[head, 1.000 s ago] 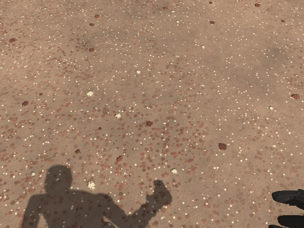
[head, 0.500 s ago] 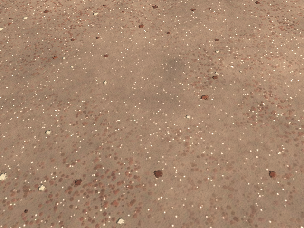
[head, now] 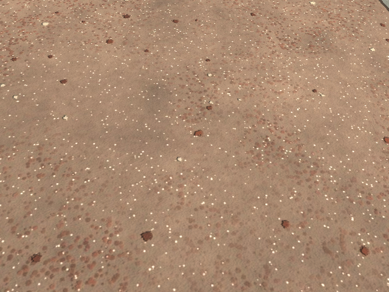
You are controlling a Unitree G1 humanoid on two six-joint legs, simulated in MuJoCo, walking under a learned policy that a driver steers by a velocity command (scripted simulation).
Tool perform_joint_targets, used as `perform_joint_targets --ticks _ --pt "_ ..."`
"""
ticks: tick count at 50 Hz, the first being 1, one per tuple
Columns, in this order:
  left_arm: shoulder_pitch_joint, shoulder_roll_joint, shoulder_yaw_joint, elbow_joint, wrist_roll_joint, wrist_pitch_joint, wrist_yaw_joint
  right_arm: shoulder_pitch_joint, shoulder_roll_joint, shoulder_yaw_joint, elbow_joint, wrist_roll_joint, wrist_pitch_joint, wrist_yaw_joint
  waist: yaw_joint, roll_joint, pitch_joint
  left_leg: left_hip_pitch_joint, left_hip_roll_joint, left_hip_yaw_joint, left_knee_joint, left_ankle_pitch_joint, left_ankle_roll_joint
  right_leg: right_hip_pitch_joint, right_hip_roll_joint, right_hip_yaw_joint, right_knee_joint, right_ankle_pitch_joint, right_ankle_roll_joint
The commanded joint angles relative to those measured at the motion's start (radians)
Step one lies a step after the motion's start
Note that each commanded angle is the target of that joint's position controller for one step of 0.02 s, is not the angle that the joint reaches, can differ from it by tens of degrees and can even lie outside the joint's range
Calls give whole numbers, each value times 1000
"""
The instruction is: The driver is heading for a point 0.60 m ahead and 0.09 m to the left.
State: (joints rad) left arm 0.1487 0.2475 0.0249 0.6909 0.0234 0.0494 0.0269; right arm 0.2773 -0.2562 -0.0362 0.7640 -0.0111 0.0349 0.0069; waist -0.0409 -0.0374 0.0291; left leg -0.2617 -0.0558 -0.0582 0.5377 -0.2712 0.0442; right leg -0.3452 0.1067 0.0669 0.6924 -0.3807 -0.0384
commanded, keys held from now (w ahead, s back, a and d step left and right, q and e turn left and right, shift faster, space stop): q+shift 0.22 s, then w+q+shift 0.12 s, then w+shift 0.18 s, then w+e+shift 0.48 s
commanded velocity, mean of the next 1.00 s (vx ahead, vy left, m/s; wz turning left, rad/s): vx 0.55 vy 0.00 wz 0.17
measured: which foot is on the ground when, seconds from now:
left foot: down 0.00-0.28, up 0.30-0.72, down 0.74-1.00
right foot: up 0.00-0.26, down 0.28-0.74, up 0.76-1.00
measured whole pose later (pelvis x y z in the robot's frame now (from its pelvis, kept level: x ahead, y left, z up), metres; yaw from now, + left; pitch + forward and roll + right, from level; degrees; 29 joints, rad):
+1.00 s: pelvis +0.28 +0.16 +0.00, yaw +9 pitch +2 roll +2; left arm 0.20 0.33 0.07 0.77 0.02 0.00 -0.08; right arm 0.43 -0.28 -0.05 0.84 -0.03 -0.09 0.00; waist -0.03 -0.06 -0.01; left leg 0.05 -0.02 0.19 0.27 -0.35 0.01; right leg -0.78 -0.08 -0.02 1.20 -0.10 -0.09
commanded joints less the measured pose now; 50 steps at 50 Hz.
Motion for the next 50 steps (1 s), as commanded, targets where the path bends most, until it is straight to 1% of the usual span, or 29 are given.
perform_joint_targets --ticks 1,2,4,8,11,12,13,14,15,16,17,18,20,23,27,29,32,34,35,36,37,38,39,40,41,43,44,46,50 --pt "-12 135 47 -81 -3 -15 5 12 -224 -74 -61 2 -14 0 32 157 -7 80 309 -449 -237 410 234 -169 -19 24 312 -130 38" --pt "-10 127 47 -80 -6 -14 1 -24 -211 -75 -69 5 -7 -5 49 149 -7 82 249 -394 -222 376 192 -178 -36 30 310 -82 49" --pt "-14 110 40 -78 -3 -15 -7 -44 -195 -80 -81 8 4 -6 45 158 -47 127 173 -345 -197 376 155 -177 -33 8 254 -44 73" --pt "-70 92 27 -102 -14 -23 -7 16 -215 -104 -79 6 17 1 -7 174 -88 184 159 -427 -172 313 158 -156 -17 7 90 -51 84" --pt "-32 114 29 -96 -20 -36 4 -20 -232 -115 -97 1 18 9 5 203 -107 136 145 -498 -165 305 131 -42 8 14 -43 -42 64" --pt "12 123 30 -86 -17 -42 6 -34 -235 -120 -102 2 20 13 25 191 -149 80 121 -512 -180 55 120 62 15 13 -112 -60 53" --pt "75 120 30 -67 -18 -47 8 -93 -232 -120 -120 2 23 17 78 177 -138 -66 73 -503 -195 -251 86 226 13 8 -241 -27 36" --pt "158 161 43 -45 -15 -51 20 -154 -207 -113 -145 4 20 15 143 130 -93 -299 -6 -435 -157 -428 15 431 -53 52 -391 -51 10" --pt "191 279 68 -45 -13 -56 31 -131 -114 -91 -166 14 15 8 145 -128 -101 -474 -114 -227 155 -447 -32 538 -344 342 -509 -304 -38" --pt "109 350 86 -56 19 -58 26 -171 -127 -82 -187 -7 6 4 117 -198 -22 -583 -106 -125 357 -233 -49 397 -510 613 -596 -428 -107" --pt "53 267 67 -64 21 -61 22 -187 -203 -97 -176 -23 2 12 75 -56 10 -547 -7 -125 459 -110 -46 307 -475 516 -565 -406 -102" --pt "35 214 50 -65 18 -70 15 -157 -195 -96 -162 -22 -3 31 52 -56 -2 -509 -9 -113 512 -48 -45 264 -415 434 -553 -359 -88" --pt "43 184 38 -54 12 -91 1 -87 -162 -83 -131 -31 -7 61 31 -89 1 -497 1 -77 613 24 -51 241 -334 295 -561 -282 -72" --pt "154 188 45 -10 12 -125 -22 -129 -138 -64 -137 -31 -16 71 67 -72 46 -546 6 -92 600 103 -48 246 -322 238 -585 -240 -86" --pt "269 204 56 44 -1 -147 -29 -240 -149 -57 -160 -36 -29 70 116 -67 79 -606 7 -103 456 124 -62 331 -348 211 -610 -186 -123" --pt "289 199 54 68 -11 -145 -32 -299 -142 -44 -179 -42 -37 78 114 -83 85 -555 66 2 317 128 -71 326 -340 190 -623 -132 -140" --pt "321 203 56 90 -3 -140 -34 -409 -105 -18 -215 -21 -58 87 151 -114 110 -346 79 90 109 73 -64 220 -329 172 -634 -28 -149" --pt "317 238 67 110 -5 -130 -35 -362 -110 -17 -210 -16 -67 76 118 -126 110 -175 43 116 19 -15 -35 166 -342 176 -593 107 -163" --pt "303 247 70 117 -10 -128 -36 -267 -128 -25 -188 -15 -76 60 62 -116 77 -33 18 121 -20 -13 -21 138 -345 168 -511 304 -161" --pt "276 237 67 120 -17 -133 -38 -79 -160 -42 -129 -21 -90 36 -39 -51 -20 226 5 108 -58 35 -6 67 -293 97 -292 538 -140" --pt "241 212 59 102 -25 -146 -44 133 -229 -67 -79 -43 -103 8 -150 42 -179 542 126 -9 -60 -69 17 -121 -204 28 27 479 -114" --pt "238 56 23 37 -39 -155 -46 273 -351 -88 -71 -70 -109 -10 -170 325 -334 772 473 -473 -203 -570 59 -415 -84 -33 409 -120 -80" --pt "197 121 39 31 -44 -145 -40 211 -320 -80 -88 -56 -107 -16 -148 228 -305 593 511 -709 -323 -670 80 -472 -72 56 561 -62 -97" --pt "159 136 48 32 -35 -132 -44 99 -241 -57 -86 -55 -105 -16 -77 158 -155 472 467 -534 -295 -547 60 -499 -137 51 605 32 -99" --pt "168 124 45 48 -27 -125 -58 44 -177 -42 -85 -44 -107 -11 -38 129 -92 366 414 -379 -310 -384 46 -464 -182 31 569 100 -87" --pt "190 100 46 78 -3 -94 -80 13 -118 -23 -69 -29 -114 -15 14 167 -13 249 332 -179 -366 -212 15 -427 -218 3 554 140 -56" --pt "177 82 43 72 2 -80 -89 24 -106 -20 -54 -20 -122 -14 23 186 8 227 326 -115 -378 -141 11 -437 -227 -7 566 158 -48" --pt "108 62 38 48 3 -63 -103 61 -87 -17 -20 -10 -139 -7 29 155 56 221 313 -9 -407 2 8 -506 -232 -20 593 219 -44" --pt "-47 59 25 -16 -4 -59 -118 85 -62 -10 27 -16 -160 -4 47 124 123 192 266 204 -448 312 -4 -528 -210 -85 462 362 -52"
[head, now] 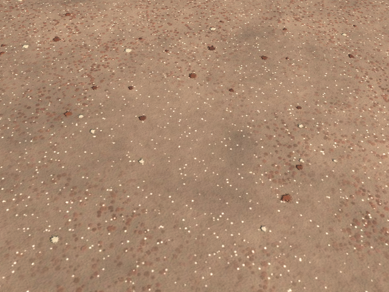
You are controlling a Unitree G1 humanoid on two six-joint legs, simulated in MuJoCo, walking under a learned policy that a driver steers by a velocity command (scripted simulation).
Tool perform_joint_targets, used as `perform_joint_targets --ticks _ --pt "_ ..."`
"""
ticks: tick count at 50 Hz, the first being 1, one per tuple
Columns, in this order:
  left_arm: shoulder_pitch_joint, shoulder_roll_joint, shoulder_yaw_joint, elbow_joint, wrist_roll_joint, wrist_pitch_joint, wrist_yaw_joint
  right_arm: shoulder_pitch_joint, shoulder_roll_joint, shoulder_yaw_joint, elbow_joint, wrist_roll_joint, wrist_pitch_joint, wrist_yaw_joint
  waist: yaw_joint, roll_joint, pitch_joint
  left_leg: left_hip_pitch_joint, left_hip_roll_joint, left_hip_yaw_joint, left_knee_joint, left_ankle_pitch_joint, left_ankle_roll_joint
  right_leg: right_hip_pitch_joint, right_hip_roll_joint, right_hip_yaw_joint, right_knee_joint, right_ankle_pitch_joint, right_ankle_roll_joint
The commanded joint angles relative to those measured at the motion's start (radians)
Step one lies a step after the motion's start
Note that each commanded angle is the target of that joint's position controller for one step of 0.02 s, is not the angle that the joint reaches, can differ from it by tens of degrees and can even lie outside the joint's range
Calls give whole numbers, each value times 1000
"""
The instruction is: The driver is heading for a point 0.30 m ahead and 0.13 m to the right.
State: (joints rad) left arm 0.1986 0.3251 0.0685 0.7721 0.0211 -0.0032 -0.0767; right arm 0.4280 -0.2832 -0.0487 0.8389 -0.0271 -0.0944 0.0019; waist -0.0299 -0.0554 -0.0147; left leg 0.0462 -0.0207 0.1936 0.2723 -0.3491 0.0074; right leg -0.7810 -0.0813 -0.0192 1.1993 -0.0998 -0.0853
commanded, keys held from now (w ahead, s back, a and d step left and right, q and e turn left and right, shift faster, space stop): w+e+shift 0.12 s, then shift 0.88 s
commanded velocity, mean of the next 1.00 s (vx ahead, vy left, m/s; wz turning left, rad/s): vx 0.34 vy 0.00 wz -0.30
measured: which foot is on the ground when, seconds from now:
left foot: down 0.00-0.20, up 0.22-0.62, down 0.64-1.00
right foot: up 0.00-0.18, down 0.20-0.66, up 0.68-0.94, down 0.96-1.00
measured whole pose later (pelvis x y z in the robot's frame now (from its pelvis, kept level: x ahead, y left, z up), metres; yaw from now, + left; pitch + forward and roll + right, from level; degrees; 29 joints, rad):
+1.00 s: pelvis +0.45 -0.02 +0.00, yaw -19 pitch -1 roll +0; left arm 0.24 0.22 0.00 1.04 0.02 0.04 0.03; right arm 0.23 -0.22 0.00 0.93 -0.01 0.02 -0.02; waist 0.00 0.01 0.03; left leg -0.31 -0.04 0.07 0.42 -0.10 0.06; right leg -0.17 0.01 0.04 0.49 -0.29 -0.02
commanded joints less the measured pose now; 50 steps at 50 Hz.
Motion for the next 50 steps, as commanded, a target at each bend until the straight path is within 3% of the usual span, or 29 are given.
perform_joint_targets --ticks 1,3,5,7,8,9,10,11,12,13,14,15,16,18,20,23,28,31,32,33,34,35,37,39,43,46,48,49,50 --pt "-134 -16 -24 -116 0 -6 -19 -61 -45 1 -37 -2 -33 -3 42 136 180 -112 228 -7 -191 477 28 -73 -20 -29 -120 97 -16" --pt "-206 -21 -38 -144 3 -8 -29 -44 -70 -1 -16 -1 -30 -15 40 95 198 -93 213 69 -198 672 6 15 11 -117 -290 117 -49" --pt "-214 -10 -42 -149 -5 -6 -28 -18 -123 -8 -6 -1 -25 -28 57 112 149 -36 223 106 -107 1173 -9 179 94 -203 -387 107 -89" --pt "-49 34 -31 -103 -1 -6 -12 -31 -192 -25 -11 -6 0 -47 156 158 43 26 259 92 155 1511 -11 372 166 -204 -430 22 -117" --pt "146 70 -13 -44 10 -12 -1 -69 -218 -31 -23 -9 13 -52 246 160 -49 -22 275 62 394 1528 4 582 194 -158 -466 2 -136" --pt "341 106 10 28 19 -23 20 -100 -212 -30 -35 -3 20 -44 314 129 -126 -119 248 50 687 1309 20 824 185 -73 -615 96 -160" --pt "289 149 38 36 -3 -15 52 -107 -141 -22 -36 -1 15 -24 246 -76 -108 -399 45 34 1072 172 -1 1020 77 91 -656 185 -158" --pt "208 289 57 -15 38 -17 50 85 -57 11 -122 44 6 -21 74 -212 -318 -742 -20 -125 1481 -239 -37 1338 -281 595 -586 818 -387" --pt "236 243 64 -45 3 -10 62 -45 -121 7 -127 29 -2 -31 172 53 -435 -765 6 -257 1477 -93 -27 1288 -266 634 -705 716 -397" --pt "177 202 51 -23 -6 -13 78 -52 -104 16 -132 35 -4 -29 99 89 -243 -764 59 -245 1369 -33 -23 1071 -244 531 -776 610 -348" --pt "106 130 29 -17 -4 -19 83 -70 -92 20 -126 17 0 -25 38 145 -94 -734 102 -233 1240 -25 -20 872 -200 448 -828 519 -293" --pt "70 97 15 -26 -3 -32 83 -82 -91 20 -108 0 18 -23 17 170 -8 -658 116 -236 1187 -30 -17 707 -167 375 -843 633 -263" --pt "69 75 5 -17 -14 -44 82 -52 -84 20 -99 -13 46 -20 -15 162 20 -570 125 -235 1108 -24 -25 590 -137 304 -877 694 -237" --pt "74 83 3 5 -13 -67 70 -47 -59 22 -93 -10 77 -14 -34 138 11 -486 126 -213 960 -10 -37 492 -88 208 -909 776 -218" --pt "75 85 2 22 -8 -75 64 -72 -35 26 -98 -2 80 -10 -35 93 -14 -497 106 -181 814 85 -29 533 -31 123 -900 892 -176" --pt "62 43 -12 36 -16 -67 65 -135 -17 31 -101 7 75 -8 -3 16 -40 -480 82 -146 585 279 -14 601 33 36 -894 831 -91" --pt "124 32 -21 87 -7 -51 79 -219 -35 28 -99 5 64 -18 62 -20 -18 -465 58 -153 397 350 13 723 -29 69 -846 724 -75" --pt "96 42 -19 103 -10 -41 93 -109 -61 16 -49 -10 46 -27 8 -3 11 -358 28 -160 246 298 56 739 -46 106 -708 719 -62" --pt "96 48 -18 105 -15 -43 96 -42 -78 12 -23 -11 31 -30 -22 48 -8 -239 65 -196 153 576 72 707 -3 90 -608 602 -31" --pt "172 25 -22 101 -14 -47 99 5 -138 1 -12 -8 21 -33 10 167 -85 -80 227 -342 224 1102 132 622 86 62 -449 236 1" --pt "283 -30 -31 139 -34 -30 98 8 -126 4 -13 6 35 -32 21 302 -204 13 412 -553 199 1322 316 523 205 49 -252 -380 29" --pt "233 9 -24 151 -13 -8 99 -21 -78 22 -19 22 43 -22 18 212 -189 -57 413 -601 137 1145 337 491 205 115 -164 -549 31" --pt "147 11 -21 154 0 14 94 -136 -50 33 -28 11 57 -26 48 110 -66 -211 334 -501 50 715 283 472 160 140 -156 -483 48" --pt "136 -14 -31 168 -1 35 92 -207 -38 39 -22 3 70 -35 80 161 -13 -327 243 -389 -19 449 201 547 129 104 -314 -419 75" --pt "123 -26 -41 214 -11 55 103 -169 -75 27 20 4 83 -32 44 173 -37 -300 215 -380 -46 164 171 596 126 45 -520 -354 83" --pt "141 -35 -47 249 -9 51 105 -198 -90 18 35 15 102 -32 60 175 -9 -371 198 -383 -70 -83 128 669 119 14 -695 -213 57" --pt "130 -22 -51 255 6 39 107 -181 -74 17 50 18 109 -30 51 132 41 -432 178 -378 -77 -175 60 684 64 91 -813 -167 29" --pt "113 1 -50 255 7 31 108 -172 -61 16 50 27 112 -27 25 75 72 -404 132 -341 -60 -146 32 587 21 162 -846 -263 11" --pt "101 -14 -55 267 -3 23 106 -188 -50 16 56 28 114 -23 18 21 103 -314 104 -302 -17 -52 28 462 7 187 -888 -343 6"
